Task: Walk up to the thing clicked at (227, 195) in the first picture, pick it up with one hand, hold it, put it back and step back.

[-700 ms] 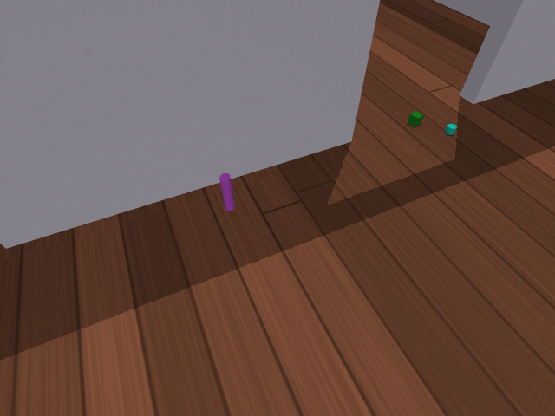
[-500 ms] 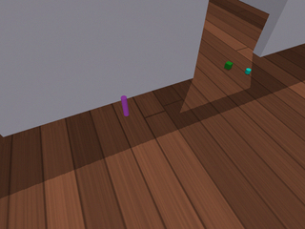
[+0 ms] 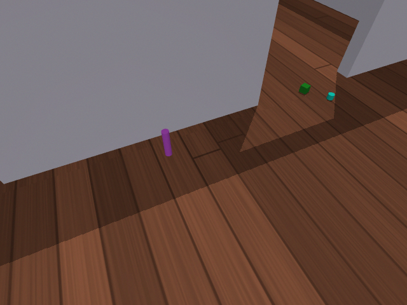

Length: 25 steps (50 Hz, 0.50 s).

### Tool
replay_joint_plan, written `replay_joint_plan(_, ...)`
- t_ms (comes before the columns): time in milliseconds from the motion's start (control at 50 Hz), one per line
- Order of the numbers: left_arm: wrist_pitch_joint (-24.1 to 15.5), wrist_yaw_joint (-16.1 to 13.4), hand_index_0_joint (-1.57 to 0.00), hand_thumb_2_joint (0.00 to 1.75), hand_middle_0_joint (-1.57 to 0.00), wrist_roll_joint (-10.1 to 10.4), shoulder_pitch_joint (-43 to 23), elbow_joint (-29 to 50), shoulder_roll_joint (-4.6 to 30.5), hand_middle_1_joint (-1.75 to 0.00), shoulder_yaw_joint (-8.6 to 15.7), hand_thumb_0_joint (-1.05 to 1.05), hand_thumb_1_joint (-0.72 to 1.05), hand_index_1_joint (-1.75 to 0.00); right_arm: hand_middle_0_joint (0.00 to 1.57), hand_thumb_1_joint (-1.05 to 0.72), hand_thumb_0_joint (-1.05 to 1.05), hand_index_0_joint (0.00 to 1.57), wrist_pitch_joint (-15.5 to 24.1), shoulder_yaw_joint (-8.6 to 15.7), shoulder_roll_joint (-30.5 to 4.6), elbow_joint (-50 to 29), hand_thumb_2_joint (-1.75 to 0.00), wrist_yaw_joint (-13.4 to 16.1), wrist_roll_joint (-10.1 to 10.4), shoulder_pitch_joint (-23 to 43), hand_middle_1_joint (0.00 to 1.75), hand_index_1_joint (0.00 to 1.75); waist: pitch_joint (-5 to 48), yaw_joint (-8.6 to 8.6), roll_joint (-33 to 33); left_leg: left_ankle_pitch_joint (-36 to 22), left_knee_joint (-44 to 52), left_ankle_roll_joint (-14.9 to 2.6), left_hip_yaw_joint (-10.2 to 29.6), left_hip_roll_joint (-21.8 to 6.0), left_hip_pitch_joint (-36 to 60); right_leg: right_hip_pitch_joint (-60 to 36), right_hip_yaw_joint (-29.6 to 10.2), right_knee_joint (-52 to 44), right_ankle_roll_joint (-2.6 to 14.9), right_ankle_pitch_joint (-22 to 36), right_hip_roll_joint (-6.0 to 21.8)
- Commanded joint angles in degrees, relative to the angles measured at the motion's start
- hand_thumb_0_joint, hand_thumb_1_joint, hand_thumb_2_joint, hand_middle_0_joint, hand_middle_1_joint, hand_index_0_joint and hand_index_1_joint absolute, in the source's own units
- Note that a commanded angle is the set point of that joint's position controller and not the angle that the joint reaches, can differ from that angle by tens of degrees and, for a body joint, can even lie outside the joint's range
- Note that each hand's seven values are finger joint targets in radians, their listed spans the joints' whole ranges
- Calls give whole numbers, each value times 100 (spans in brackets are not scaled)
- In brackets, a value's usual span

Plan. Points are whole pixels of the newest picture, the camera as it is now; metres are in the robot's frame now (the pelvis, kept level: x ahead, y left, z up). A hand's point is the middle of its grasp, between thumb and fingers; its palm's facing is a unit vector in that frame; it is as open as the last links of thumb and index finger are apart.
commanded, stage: stand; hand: left
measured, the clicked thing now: (166, 143) +1.14 +0.28 -0.68
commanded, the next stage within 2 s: walk up in 0.42 s
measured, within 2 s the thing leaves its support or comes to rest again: neither
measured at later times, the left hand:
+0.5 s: hand out of the picture +0.07 +0.26 -0.15, palm faces -0.02 -0.94 -0.34, open 7.4 cm
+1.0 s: hand out of the picture +0.14 +0.24 -0.16, palm faces +0.07 -0.92 -0.38, open 7.4 cm
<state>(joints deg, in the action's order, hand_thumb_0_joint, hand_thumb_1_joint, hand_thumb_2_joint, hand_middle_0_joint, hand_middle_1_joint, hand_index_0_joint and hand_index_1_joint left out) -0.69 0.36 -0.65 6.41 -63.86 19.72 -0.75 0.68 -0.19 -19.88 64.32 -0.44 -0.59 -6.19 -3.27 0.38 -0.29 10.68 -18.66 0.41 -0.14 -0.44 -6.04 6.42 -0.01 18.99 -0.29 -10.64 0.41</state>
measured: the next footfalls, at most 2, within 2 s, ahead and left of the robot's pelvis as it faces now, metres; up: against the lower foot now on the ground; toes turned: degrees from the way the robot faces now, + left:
left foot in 1.04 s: +0.35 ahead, +0.08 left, +0.00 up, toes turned +6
right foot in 1.52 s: +0.54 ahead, -0.17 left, +0.00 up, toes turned -2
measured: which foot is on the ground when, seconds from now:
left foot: down 0.00-0.66, up 0.68-1.00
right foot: down 0.00-1.00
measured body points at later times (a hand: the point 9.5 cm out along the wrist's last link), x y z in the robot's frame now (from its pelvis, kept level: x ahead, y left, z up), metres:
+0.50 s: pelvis +0.01 +0.00 +0.00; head +0.01 +0.00 +0.45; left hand +0.08 +0.30 -0.13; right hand +0.08 -0.30 -0.13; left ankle -0.01 +0.12 -0.74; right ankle -0.01 -0.12 -0.74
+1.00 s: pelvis +0.16 -0.04 -0.02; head +0.20 -0.04 +0.43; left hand +0.14 +0.29 -0.13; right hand +0.29 -0.33 -0.14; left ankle +0.30 +0.09 -0.73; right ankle +0.03 -0.13 -0.75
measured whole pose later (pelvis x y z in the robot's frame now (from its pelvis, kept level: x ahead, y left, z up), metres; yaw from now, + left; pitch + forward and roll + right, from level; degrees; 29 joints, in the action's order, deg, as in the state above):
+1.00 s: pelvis +0.16 -0.04 -0.02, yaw +4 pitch -2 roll -2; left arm -3.9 2.1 -1.1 19.5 -52.7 22.1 3.0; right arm 0.1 3.9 -23.1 52.5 -5.0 -1.4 -9.5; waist -7.5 3.2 -3.2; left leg 8.3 -34.8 -1.8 -0.8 -1.9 -27.5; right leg -6.5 7.3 19.1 1.5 -23.4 -2.1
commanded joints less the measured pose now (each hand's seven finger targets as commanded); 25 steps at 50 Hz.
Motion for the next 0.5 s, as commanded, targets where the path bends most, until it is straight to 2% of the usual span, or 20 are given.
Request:
replay_joint_plan(0, -115, -96, -20, 90, -20, 27, -192, 308, 1231, -30, 257, 0, 90, -30, 20, -90, 0, 20, 133, 219, -1202, -331, -90, 96, 19, 215, 30, 30, 460, -30, 36, -881, 274, -169, 552, -694, 78, -47, -526, -252, 169, 857, 678)
replay_joint_plan(380, -120, -96, -20, 90, -20, 24, -149, 316, 1234, -30, 257, 0, 90, -30, 20, -90, 0, 20, 127, 226, -1242, -325, -90, 95, 17, 185, 30, 30, 507, -15, 8, -922, 257, -190, 529, -711, 142, -95, -538, -280, 173, 905, 702)
replay_joint_plan(400, -206, 71, -20, 90, -20, -101, 136, 622, 1727, -30, 644, 0, 90, -30, 20, -90, 0, 20, 204, 581, -1711, -610, -90, -55, -50, -226, 30, 30, 1065, -62, 11, 1993, -108, -675, 767, -526, 270, -143, -310, 319, 360, -1824, 335)
replay_joint_plan(420, -205, 127, -20, 90, -20, -153, 107, 591, 1677, -30, 668, 0, 90, -30, 20, -90, 0, 20, 200, 639, -1785, -574, -90, -115, -102, -322, 30, 30, 570, -61, -193, 3214, 43, -832, 1067, -679, -169, 468, -366, 636, 426, -2688, 348)
replay_joint_plan(440, -196, 165, -20, 90, -20, -172, -137, 655, 1579, -30, 671, 0, 90, -30, 20, -90, 0, 20, 184, 660, -1767, -586, -90, -140, -122, -295, 30, 30, 49, -122, -317, 3533, 273, -873, 1278, -773, -430, 1071, -273, 879, 390, -2763, 256)
replay_joint_plan(460, -190, 211, -20, 90, -20, -180, -232, 788, 1455, -30, 678, 0, 90, -30, 20, -90, 0, 20, 175, 694, -1803, -674, -90, -164, -128, -272, 30, 30, -240, -144, -578, 3652, 563, -1026, 1630, -1069, -508, 1481, -77, 1333, 313, -2440, 163)
replay_joint_plan(480, -201, 238, -20, 90, -20, -146, -280, 906, 1360, -30, 674, 0, 90, -30, 20, -90, 0, 20, 197, 738, -1809, -768, -90, -173, -128, -267, 30, 30, -502, -150, -810, 3367, 894, -1207, 2078, -1494, -533, 1710, 173, 2039, 248, -1649, 49)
